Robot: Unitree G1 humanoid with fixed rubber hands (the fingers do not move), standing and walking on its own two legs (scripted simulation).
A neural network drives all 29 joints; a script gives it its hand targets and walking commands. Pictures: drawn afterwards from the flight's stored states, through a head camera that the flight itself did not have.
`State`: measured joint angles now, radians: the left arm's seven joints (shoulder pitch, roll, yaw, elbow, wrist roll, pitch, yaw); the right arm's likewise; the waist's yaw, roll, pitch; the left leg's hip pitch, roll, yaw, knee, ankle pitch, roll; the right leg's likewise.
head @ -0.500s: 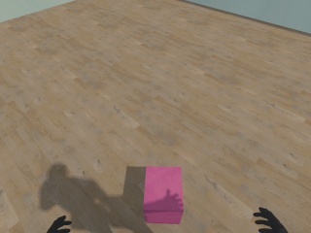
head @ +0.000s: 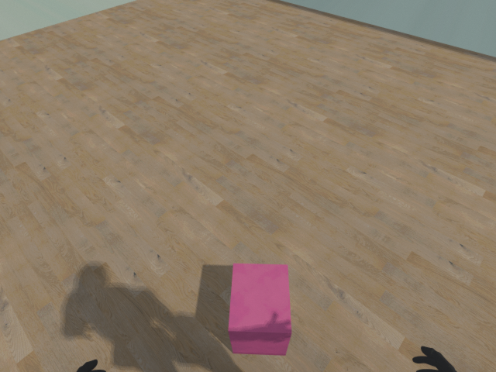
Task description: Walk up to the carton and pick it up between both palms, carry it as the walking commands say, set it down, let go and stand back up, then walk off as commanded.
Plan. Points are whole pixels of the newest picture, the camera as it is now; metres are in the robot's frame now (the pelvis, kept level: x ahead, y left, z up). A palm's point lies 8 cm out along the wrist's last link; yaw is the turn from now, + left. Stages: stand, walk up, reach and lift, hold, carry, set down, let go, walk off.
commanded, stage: stand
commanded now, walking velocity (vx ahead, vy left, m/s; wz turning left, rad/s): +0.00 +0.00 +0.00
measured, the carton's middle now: (259, 310) +0.44 -0.02 -0.65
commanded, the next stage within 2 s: walk off in 0.68 s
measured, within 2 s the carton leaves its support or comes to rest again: neither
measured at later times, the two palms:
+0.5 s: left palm out of the picture +0.08 +0.31 -0.10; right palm out of the picture +0.08 -0.31 -0.10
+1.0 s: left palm out of the picture +0.07 +0.30 -0.11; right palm out of the picture +0.07 -0.30 -0.11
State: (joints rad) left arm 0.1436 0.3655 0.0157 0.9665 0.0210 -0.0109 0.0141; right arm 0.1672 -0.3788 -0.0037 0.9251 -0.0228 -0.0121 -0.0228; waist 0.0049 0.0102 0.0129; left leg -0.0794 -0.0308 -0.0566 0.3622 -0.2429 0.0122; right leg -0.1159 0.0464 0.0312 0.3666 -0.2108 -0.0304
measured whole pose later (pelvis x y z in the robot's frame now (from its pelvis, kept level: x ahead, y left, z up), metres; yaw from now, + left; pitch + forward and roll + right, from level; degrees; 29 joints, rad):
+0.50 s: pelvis -0.01 +0.00 +0.00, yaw +0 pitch -2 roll +0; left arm 0.12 0.38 0.00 1.04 0.02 -0.02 0.01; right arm 0.15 -0.39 0.00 1.00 -0.02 -0.02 -0.02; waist 0.01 0.01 0.02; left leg -0.07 -0.03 -0.06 0.33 -0.21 0.01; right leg -0.11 0.04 0.03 0.34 -0.18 -0.03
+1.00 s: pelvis -0.01 +0.00 +0.00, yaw -2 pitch -2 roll +0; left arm 0.14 0.37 -0.01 1.06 0.01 0.02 0.01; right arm 0.13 -0.37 0.01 1.03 -0.01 0.02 -0.03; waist 0.01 0.01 0.03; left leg -0.11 -0.02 -0.02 0.37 -0.23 0.01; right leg -0.15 0.05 0.07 0.37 -0.19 -0.03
